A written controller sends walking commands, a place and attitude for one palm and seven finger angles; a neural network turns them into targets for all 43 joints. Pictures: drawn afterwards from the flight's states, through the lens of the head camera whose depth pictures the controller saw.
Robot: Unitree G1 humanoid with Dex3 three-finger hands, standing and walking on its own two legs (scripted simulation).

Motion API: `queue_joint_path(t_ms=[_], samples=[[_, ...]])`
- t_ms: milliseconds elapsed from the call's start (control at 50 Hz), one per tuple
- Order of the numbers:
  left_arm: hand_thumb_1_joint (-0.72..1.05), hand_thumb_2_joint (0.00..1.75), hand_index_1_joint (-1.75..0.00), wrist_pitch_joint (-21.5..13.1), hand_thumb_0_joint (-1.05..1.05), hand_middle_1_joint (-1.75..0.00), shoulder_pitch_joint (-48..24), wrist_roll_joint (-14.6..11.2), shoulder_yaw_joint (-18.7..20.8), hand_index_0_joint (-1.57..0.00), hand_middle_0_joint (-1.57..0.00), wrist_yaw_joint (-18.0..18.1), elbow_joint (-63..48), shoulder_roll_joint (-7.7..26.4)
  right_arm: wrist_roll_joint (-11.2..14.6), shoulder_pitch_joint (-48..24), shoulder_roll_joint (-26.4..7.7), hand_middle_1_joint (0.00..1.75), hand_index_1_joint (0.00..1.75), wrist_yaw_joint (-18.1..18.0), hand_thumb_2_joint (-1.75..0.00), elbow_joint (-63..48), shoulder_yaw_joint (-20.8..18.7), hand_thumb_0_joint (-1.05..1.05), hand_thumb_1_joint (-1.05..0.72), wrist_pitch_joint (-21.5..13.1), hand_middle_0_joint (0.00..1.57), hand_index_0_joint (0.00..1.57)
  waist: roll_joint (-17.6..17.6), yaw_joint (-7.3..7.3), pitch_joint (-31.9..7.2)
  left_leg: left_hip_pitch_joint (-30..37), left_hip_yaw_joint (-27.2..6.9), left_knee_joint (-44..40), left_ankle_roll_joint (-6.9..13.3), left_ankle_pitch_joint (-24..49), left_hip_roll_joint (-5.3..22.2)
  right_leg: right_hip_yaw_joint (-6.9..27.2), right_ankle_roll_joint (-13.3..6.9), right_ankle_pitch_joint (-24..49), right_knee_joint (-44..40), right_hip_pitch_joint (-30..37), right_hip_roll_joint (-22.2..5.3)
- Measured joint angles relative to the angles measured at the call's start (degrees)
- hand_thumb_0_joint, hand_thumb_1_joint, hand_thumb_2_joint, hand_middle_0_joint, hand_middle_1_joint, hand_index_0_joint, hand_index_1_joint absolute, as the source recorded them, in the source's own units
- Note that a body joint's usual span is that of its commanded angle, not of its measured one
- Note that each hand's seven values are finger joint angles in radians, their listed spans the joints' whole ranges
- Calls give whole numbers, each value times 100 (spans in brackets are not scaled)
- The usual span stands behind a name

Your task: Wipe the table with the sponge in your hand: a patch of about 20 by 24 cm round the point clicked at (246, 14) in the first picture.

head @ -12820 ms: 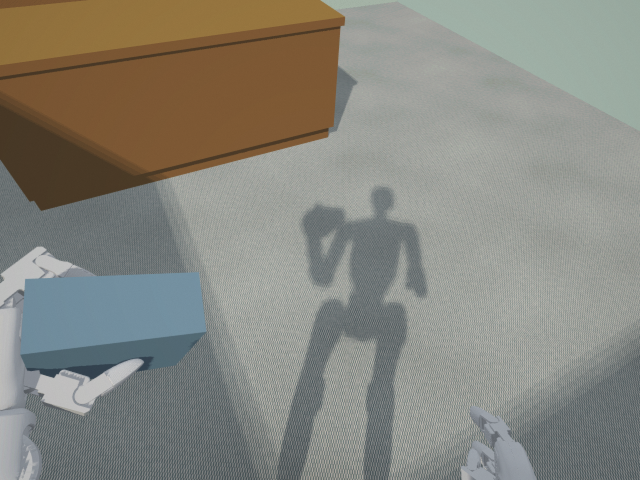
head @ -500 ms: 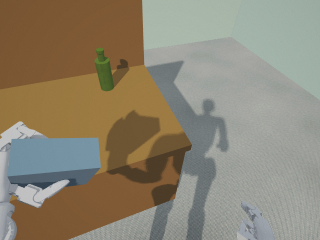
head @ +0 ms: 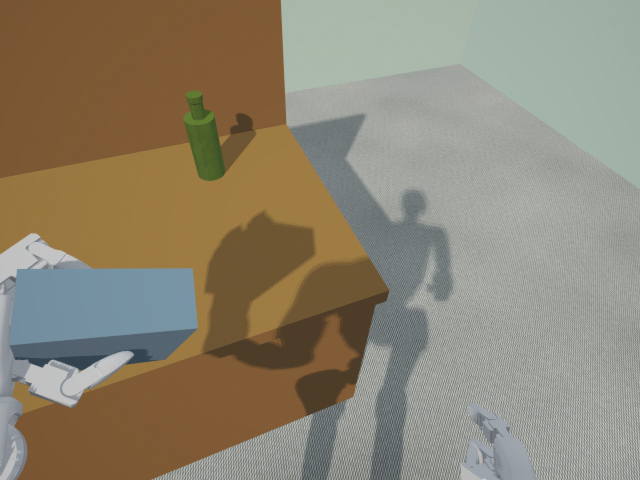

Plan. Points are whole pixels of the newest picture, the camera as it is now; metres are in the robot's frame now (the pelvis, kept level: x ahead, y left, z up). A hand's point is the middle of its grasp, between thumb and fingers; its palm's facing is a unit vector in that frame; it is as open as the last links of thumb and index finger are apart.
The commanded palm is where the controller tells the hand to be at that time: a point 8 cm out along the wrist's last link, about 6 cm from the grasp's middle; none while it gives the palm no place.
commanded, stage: shuffle to correct the standing spot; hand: left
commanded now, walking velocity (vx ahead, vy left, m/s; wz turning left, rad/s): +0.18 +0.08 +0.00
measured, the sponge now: (132, 321) +0.23 +0.20 +0.14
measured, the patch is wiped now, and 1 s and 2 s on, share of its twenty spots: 0.00 0.00 0.00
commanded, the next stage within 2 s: come to a stop and stand still in 1.34 s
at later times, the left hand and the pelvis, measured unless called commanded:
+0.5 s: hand (76, 279) +0.26 +0.26 +0.17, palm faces +0.38 -0.82 -0.43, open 10.1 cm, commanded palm +0.20 +0.30 +0.19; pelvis +0.04 +0.02 -0.01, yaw +1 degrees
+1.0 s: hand (52, 261) +0.27 +0.28 +0.18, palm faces +0.37 -0.82 -0.44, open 10.1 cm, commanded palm +0.22 +0.33 +0.19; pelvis +0.07 +0.04 +0.00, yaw +2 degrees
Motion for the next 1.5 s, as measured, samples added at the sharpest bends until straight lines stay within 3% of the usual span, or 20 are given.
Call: queue_joint_path(t_ms=[60, 120, 180, 260, 340, 420, 460, 500, 580, 620, 660, 740, 800, 920, 960, 1020, 1080, 1120, 1300, 1500], samples=[[-50, 101, -136, 29, -1, -137, 4, 17, -49, -74, -74, -36, -85, 65, 5, 1, -16, 30, 30, 16, -90, -125, -11, 2, -91, -66, 20, 20, 41, -95, 50, 91, -50, -231, -23, 145, 10, -160, -13, 112, -180, -339, -42], [-50, 101, -136, -124, -1, -137, 259, -2, 24, -74, -74, -66, -287, 214, 21, 84, -46, 30, 30, 23, -90, -255, -6, 2, -91, -87, 20, 20, 71, -138, 45, 9, -73, -90, -94, 74, 30, -386, -52, 798, -1334, -182, -120], [-50, 101, -136, -265, 0, -137, 406, 1, 34, -74, -74, -96, -310, 249, 9, 191, -112, 30, 30, 17, -90, -139, -107, 2, -91, -16, 20, 20, 268, -165, -6, -444, -176, 1080, -251, -676, 217, -648, -168, 1134, -1437, -110, -1], [-50, 101, -136, -292, 0, -137, 467, -24, 91, -74, -74, -24, -153, -31, 33, 364, -164, 30, 30, 39, -90, 138, -153, 2, -91, 74, 20, 20, -22, 30, -140, -1072, -81, 2635, -430, -743, 360, -534, -194, 1123, -1741, 40, -132], [-50, 101, -136, -211, 0, -137, 300, 49, 53, -74, -74, 125, 34, -196, -19, 408, -253, 30, 30, -22, -90, 174, -174, 2, -91, -3, 20, 20, -211, 49, -49, -809, 20, 1440, -385, -352, 700, -465, -70, 1119, -1836, 164, -350], [-50, 101, -136, -181, 0, -137, 180, 53, -118, -75, -74, 173, -228, -244, -47, 272, -395, 30, 30, -96, -90, 89, -288, 2, -91, -215, 20, 20, -22, 17, 149, 36, 27, -209, -379, 317, 834, -466, 96, 727, -1278, 146, -390], [-50, 101, -136, -185, 0, -137, 97, 61, -79, -75, -74, 161, -361, -79, 1, 69, -262, 30, 30, -114, -90, 89, -334, 2, -91, -214, 20, 20, -169, 14, 245, 55, 131, -30, -626, 62, 721, -310, 134, 528, -820, 4, -525], [-50, 101, -136, -173, 0, -137, 59, 82, 25, -75, -74, 121, -433, 121, 35, -56, -114, 30, 30, -96, -90, -3, -292, 2, -91, -212, 20, 20, -228, -13, 254, 1, 184, 180, -683, -92, 675, -192, 110, 332, -686, -38, -538], [-50, 101, -136, -197, 0, -137, 52, 86, 165, -75, -74, 31, -458, 277, 95, -129, 2, 30, 30, 7, -90, -99, -160, 2, -91, -228, 20, 20, 227, -150, 209, -273, -120, 634, -576, -202, 872, -508, 210, 547, -1160, 230, -315], [-50, 101, -136, -256, 0, -137, 166, 13, 246, -75, -74, 37, -549, 300, 148, -123, 81, 30, 30, 73, -90, -93, -101, 2, -91, -149, 20, 20, 152, -103, 204, -443, -56, 1007, -492, -148, 804, -496, 197, 563, -1258, 299, -367], [-50, 101, -136, -295, 0, -137, 340, -49, 319, -75, -74, 41, -616, 229, 143, -63, 106, 30, 30, 103, -90, -94, -19, 2, -91, -95, 20, 20, 20, -3, 165, -330, 84, 612, -412, -71, 719, -397, 245, 539, -1277, 332, -442], [-50, 101, -136, -146, 0, -137, 386, -12, 335, -75, -74, 46, -415, 51, 55, -120, 195, 30, 30, 56, -90, -37, 3, 2, -91, -84, 20, 20, -168, 149, 220, 38, 308, 142, -430, -111, 596, -60, 162, 268, 201, -297, -481], [-50, 101, -136, 116, 0, -137, 39, 99, 92, -75, -74, 7, -172, -50, 16, -104, 230, 30, 30, 50, -90, -20, 23, 2, -91, -138, 20, 20, -150, 148, 262, 177, 239, -83, -404, 35, 548, -213, 124, 187, 776, -686, -357], [-50, 101, -136, 19, 0, -137, -32, 89, -30, -75, -74, -19, -481, 58, 55, -83, 127, 30, 30, 59, -90, -154, 148, 2, -90, -266, 20, 20, -34, 34, 273, -33, 102, 290, -463, -114, 538, -625, -17, 1229, -1288, -287, -157], [-50, 101, -136, -44, 0, -137, 101, 25, 8, -75, -74, -48, -549, 70, 23, -139, 50, 30, 30, 26, -90, -66, 113, 2, -90, -198, 20, 20, 172, -15, 241, -183, -31, 674, -422, -584, 612, -695, -194, 1268, -1305, -287, -8], [-50, 101, -136, -15, 0, -137, 323, -80, 110, -75, -74, -45, -546, 80, 73, -76, 27, 30, 30, 27, -90, 44, 27, 2, -91, -58, 20, 20, 62, 49, 63, -435, 29, 1411, -459, -842, 504, -524, -272, 1367, -1536, -302, 8], [-50, 101, -136, 23, 0, -137, 440, -83, 203, -75, -74, 37, -359, 42, 80, 61, -41, 30, 30, -21, -90, 50, 44, 2, -91, -45, 20, 20, -146, 39, -60, -138, 164, 594, -411, -635, 504, -326, -212, 1523, -1786, -275, -51], [-50, 101, -136, 34, 0, -137, 417, -56, 181, -75, -74, 91, -256, 6, 52, 139, -186, 30, 30, -80, -90, -23, 6, 2, -91, -129, 20, 20, -31, -22, -49, 245, 39, -323, -367, -97, 609, -351, -154, 1464, -1668, -310, 16], [-50, 101, -136, -7, -1, -137, 359, 46, -77, -75, -74, 42, -387, 47, 57, 204, -187, 30, 30, -111, -90, 18, -160, 2, -91, -159, 20, 20, 30, -169, -3, 283, -38, 10, -411, -250, 546, -401, -39, 1294, -1603, -90, -61], [-50, 101, -136, -83, 0, -137, 245, -40, 192, -75, -74, 66, 3, 91, 57, 174, 2, 30, 30, -179, -90, 39, -39, 2, -91, -103, 20, 20, 101, -40, -153, 414, 24, -145, -346, -284, 475, -329, 57, 1230, -1664, -15, -125]])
